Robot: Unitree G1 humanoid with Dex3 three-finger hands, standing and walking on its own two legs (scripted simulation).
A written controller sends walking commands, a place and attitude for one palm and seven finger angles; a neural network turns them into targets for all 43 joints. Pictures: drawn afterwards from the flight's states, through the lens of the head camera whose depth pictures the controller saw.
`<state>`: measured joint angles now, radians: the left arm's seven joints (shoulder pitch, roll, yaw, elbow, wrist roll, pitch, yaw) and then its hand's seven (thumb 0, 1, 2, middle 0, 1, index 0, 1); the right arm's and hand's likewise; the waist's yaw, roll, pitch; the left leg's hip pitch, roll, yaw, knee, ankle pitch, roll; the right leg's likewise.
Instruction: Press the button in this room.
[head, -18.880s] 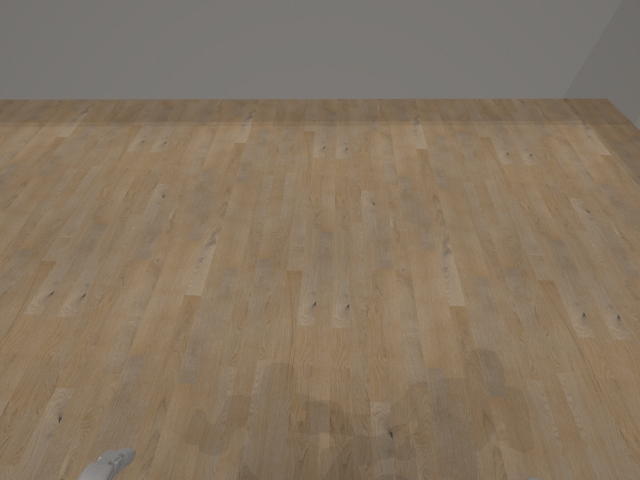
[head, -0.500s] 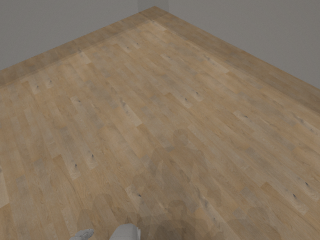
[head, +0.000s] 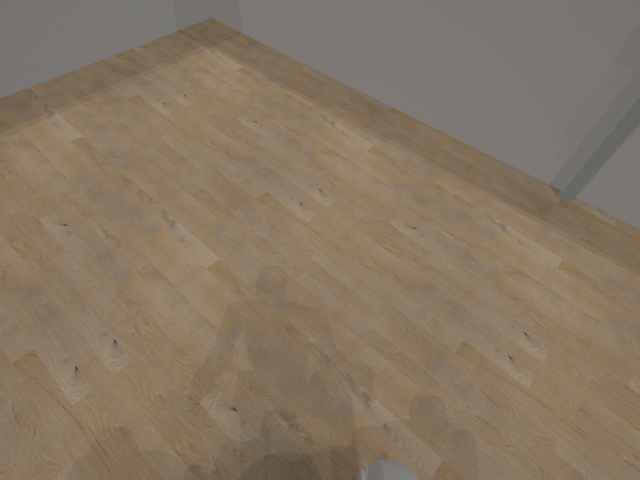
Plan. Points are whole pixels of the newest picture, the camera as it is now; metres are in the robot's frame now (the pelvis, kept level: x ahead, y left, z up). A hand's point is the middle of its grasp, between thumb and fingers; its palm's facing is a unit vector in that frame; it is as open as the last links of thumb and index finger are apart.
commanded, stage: turn or walk to find it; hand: left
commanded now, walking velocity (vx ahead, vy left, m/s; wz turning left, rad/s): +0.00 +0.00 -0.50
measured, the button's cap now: out of the picture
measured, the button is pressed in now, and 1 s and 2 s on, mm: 0 0 0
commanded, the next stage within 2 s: none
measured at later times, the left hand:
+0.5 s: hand out of the picture +0.14 +0.08 -0.14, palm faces -0.24 -0.94 -0.26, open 7.4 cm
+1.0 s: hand (227, 450) +0.18 +0.14 -0.19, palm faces -0.36 -0.92 -0.18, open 7.4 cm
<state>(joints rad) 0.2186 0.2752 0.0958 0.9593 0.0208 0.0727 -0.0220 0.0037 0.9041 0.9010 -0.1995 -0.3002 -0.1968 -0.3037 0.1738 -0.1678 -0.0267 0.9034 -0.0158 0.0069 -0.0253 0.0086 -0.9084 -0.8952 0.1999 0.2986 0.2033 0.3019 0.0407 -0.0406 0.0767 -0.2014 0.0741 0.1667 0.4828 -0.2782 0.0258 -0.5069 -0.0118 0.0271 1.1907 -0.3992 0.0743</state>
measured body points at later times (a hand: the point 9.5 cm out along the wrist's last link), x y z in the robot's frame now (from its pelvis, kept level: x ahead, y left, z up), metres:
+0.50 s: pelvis +0.00 -0.07 +0.00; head +0.01 -0.12 +0.45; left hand +0.15 +0.13 -0.12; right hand -0.04 -0.33 -0.16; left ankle +0.03 +0.10 -0.65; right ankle -0.02 -0.14 -0.74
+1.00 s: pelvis +0.14 -0.05 -0.01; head +0.17 -0.04 +0.44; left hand +0.20 +0.19 -0.17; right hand +0.17 -0.32 -0.12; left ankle +0.22 +0.03 -0.74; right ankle +0.01 -0.12 -0.68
